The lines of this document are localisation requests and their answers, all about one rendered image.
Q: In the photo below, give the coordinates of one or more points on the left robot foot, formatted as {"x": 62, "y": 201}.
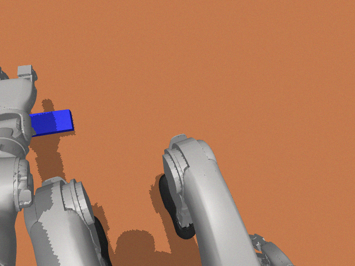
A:
{"x": 103, "y": 242}

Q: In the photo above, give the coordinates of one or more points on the right robot hand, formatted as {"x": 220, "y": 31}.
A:
{"x": 271, "y": 254}

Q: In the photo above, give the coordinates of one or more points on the left robot hand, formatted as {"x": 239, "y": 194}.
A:
{"x": 19, "y": 93}

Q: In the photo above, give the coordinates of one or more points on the left robot arm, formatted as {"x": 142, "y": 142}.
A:
{"x": 16, "y": 181}

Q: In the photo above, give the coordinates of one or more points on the right robot foot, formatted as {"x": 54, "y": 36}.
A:
{"x": 185, "y": 232}

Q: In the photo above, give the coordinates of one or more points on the small box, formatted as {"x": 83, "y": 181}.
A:
{"x": 52, "y": 122}

